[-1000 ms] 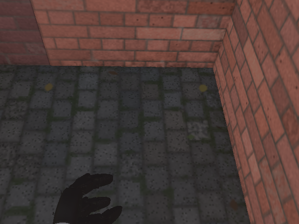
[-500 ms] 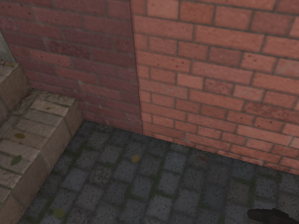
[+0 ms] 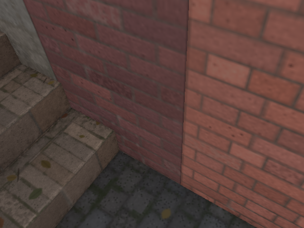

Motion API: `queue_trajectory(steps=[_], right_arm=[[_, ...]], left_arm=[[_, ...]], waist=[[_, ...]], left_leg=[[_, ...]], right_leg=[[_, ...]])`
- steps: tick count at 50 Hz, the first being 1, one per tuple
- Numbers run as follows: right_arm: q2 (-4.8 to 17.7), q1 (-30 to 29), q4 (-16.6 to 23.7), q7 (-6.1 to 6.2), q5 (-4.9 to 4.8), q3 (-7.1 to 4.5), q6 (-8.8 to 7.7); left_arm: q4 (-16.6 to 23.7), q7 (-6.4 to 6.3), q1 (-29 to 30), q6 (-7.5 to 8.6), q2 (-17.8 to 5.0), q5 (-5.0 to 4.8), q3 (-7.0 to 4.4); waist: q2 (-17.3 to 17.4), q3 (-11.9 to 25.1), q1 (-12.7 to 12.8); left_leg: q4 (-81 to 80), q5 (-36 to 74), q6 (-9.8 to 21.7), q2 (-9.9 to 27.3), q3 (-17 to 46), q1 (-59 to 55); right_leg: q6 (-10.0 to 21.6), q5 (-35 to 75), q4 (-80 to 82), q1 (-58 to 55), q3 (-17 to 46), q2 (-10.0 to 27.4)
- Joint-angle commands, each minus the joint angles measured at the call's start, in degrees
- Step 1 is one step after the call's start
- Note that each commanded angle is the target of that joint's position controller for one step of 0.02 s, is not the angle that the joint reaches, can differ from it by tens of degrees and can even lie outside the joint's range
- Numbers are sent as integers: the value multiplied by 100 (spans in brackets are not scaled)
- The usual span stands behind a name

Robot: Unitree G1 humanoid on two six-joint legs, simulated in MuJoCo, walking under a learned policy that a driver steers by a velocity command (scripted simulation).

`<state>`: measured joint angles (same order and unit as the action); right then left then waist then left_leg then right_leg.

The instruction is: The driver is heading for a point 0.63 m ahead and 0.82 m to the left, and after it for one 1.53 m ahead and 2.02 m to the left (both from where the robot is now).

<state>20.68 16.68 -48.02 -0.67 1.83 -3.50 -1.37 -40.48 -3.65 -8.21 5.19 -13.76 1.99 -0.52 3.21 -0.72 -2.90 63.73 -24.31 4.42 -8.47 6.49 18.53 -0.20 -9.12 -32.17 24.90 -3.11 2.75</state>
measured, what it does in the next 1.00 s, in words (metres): walks ahead, turning left: left foot, then right foot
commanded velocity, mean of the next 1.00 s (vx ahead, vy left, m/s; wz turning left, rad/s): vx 0.13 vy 0.12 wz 0.50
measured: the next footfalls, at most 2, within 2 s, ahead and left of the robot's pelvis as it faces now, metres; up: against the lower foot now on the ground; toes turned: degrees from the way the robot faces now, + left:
left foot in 0.42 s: +0.18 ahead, +0.28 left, +0.00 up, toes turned +18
right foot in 0.94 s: +0.31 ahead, +0.08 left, +0.00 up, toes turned +28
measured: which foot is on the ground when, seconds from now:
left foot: up 0.00-0.40, down 0.42-1.00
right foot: down 0.00-0.42, up 0.44-0.92, down 0.94-1.00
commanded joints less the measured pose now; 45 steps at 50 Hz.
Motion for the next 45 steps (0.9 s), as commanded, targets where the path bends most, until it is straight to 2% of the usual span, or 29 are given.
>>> queue_trajectory(steps=[1,2,3,5,6,8,10,13,14,16,17,18,19,20,21,22,23,24,26,27,28,30,35,37,38,40,42,43,45], right_arm=[[496,-584,272,-111,395,-97,193],[285,-436,215,-216,409,-52,291],[197,-460,161,-294,354,-13,400],[68,-596,222,-399,254,56,533],[104,-729,304,-441,303,67,565],[48,-1002,435,-501,252,84,661],[-39,-1205,550,-556,210,107,706],[-103,-1742,733,-573,137,88,709],[-133,-1859,801,-575,77,76,692],[-191,-2092,895,-584,54,92,662],[-239,-2039,877,-604,-22,127,636],[-124,-2110,943,-626,-29,96,616],[-28,-1929,893,-579,-29,61,562],[-68,-1725,817,-536,49,47,515],[34,-1106,558,-435,106,-2,426],[342,-252,239,-321,142,-79,293],[1507,148,296,-219,22,-371,300],[1336,268,261,-95,-158,-349,243],[667,-296,324,141,-32,-199,216],[436,-556,617,182,48,-134,125],[347,-471,584,197,1,-92,61],[304,-529,636,188,-93,-72,10],[270,-546,625,230,-61,-26,83],[355,-345,521,213,-46,-46,69],[396,-129,427,182,-51,-73,61],[360,-294,391,160,-5,-65,78],[366,-337,312,155,-4,-63,78],[428,-250,245,162,5,-95,79],[353,-450,220,139,-100,-31,74]], left_arm=[[-449,-453,-1552,-121,-901,-266,-304],[-563,-472,-1746,-115,-994,-225,-323],[-622,-376,-1678,-102,-907,-260,-307],[-695,-224,-1460,-76,-853,-220,-341],[-776,-173,-1440,-15,-773,-218,-304],[-858,-174,-1358,36,-809,-200,-319],[-887,-181,-1275,83,-1020,-221,-392],[-978,-196,-1375,101,-1240,-202,-502],[-1027,-189,-1415,74,-1296,-194,-543],[-1071,-166,-1404,50,-1416,-190,-624],[-1088,-104,-1472,-29,-1416,-203,-662],[-1225,-96,-1673,-138,-1501,-179,-729],[-1149,21,-1678,-239,-1532,-186,-748],[-1205,40,-1686,-350,-1555,-208,-773],[-1194,125,-1782,-408,-1415,-150,-748],[-1039,187,-1829,-486,-1148,32,-700],[-399,224,-1469,-487,-434,86,-478],[-305,222,-1230,-503,-651,221,-461],[-416,195,-973,-409,-734,-48,-447],[-595,98,-997,-459,-742,-163,-414],[-676,50,-1131,-541,-706,-68,-360],[-635,2,-1110,-726,-709,-76,-308],[-534,-22,-737,-932,-760,-59,-273],[-472,54,-536,-923,-708,-134,-246],[-440,148,-439,-874,-718,-91,-244],[-355,221,-15,-789,-703,-124,-250],[-342,224,36,-674,-627,-190,-226],[-367,203,-88,-623,-567,-203,-199],[-429,172,-389,-511,-496,-207,-185]], waist=[[-659,492,494],[-881,468,395],[-915,399,309],[-1170,408,136],[-1188,356,83],[-1286,128,56],[-1361,-118,52],[-1448,-377,211],[-1536,-441,241],[-1682,-484,321],[-1844,-411,350],[-1689,-319,429],[-1590,-121,484],[-1426,-170,372],[-834,143,153],[253,486,-125],[2217,1021,-200],[1708,1031,-160],[606,618,219],[155,307,272],[131,653,332],[281,920,478],[341,603,390],[409,504,235],[413,677,122],[522,130,9],[380,-96,6],[237,-23,6],[151,-8,290]], left_leg=[[1412,348,-331,548,346,1964],[1485,321,-383,558,453,2095],[1465,509,-404,575,407,2151],[1286,1150,-347,733,359,2039],[1052,1584,-314,840,360,1895],[496,2148,-338,915,367,1854],[-148,2471,-367,982,162,1726],[-984,2452,-398,1167,-196,1523],[-1272,2346,-405,1222,-295,1448],[-1917,1805,-351,1272,-508,1054],[-2331,1366,-356,1229,-685,716],[-2584,1103,-328,1073,-923,473],[-2772,637,-263,990,-1010,220],[-3134,600,-188,911,-1018,17],[-3569,800,-122,703,-924,-580],[-4024,1287,38,1082,123,-1592],[-4519,1590,1064,2295,2601,-2582],[-4635,2672,1131,2398,2515,-2304],[-4250,3775,916,1912,1291,-1622],[-3974,5980,696,2218,1458,-1546],[-3982,6651,673,2204,1305,-1494],[-4044,6777,745,2124,1184,-1396],[-4358,5144,779,1972,1288,-1067],[-4433,4554,776,1939,1337,-1126],[-4807,2581,875,1903,1534,-1204],[-5065,1115,939,1836,1738,-979],[-4915,1539,927,1780,1688,-858],[-4741,2008,940,1772,1633,-813],[-4393,2476,716,1645,1617,-588]], right_leg=[[800,4732,731,-2441,1884,2083],[802,5106,729,-2320,1465,2003],[781,4813,788,-2193,1177,1919],[773,3710,1026,-1755,719,1832],[707,3104,1175,-1479,554,1825],[590,2147,1346,-1177,343,1809],[572,1415,1523,-994,213,1882],[419,508,1847,-1014,-78,1966],[323,336,1907,-1107,-199,1943],[153,340,1916,-1277,-519,1901],[132,214,1841,-1345,-676,1852],[122,232,1691,-1505,-747,1884],[104,-429,1413,-1686,-804,1885],[156,60,754,-1687,-863,1890],[105,413,-442,-1577,-1077,1670],[-44,-648,-2412,-473,-1200,1275],[-270,-3314,-3996,1776,-1038,162],[-71,-3123,-4512,1850,-7,518],[78,-1858,-3869,1438,371,710],[103,-1529,-3875,1479,413,498],[117,-1358,-3866,1087,544,505],[120,-1191,-3659,751,625,317],[-36,-866,-2589,580,578,23],[-108,-676,-2103,411,600,21],[-124,-598,-1875,315,563,44],[-158,-618,-1374,283,577,37],[-122,-747,-806,-118,541,-38],[-71,-819,-514,-477,473,-121],[7,-437,519,-1317,367,-193]])
Velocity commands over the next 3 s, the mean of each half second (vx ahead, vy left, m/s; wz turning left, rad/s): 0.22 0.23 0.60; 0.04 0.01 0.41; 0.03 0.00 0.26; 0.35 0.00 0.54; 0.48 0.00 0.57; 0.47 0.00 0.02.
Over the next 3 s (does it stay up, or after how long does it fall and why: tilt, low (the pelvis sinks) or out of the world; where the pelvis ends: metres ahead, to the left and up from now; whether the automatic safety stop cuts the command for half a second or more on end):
stays up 0.48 0.69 0.19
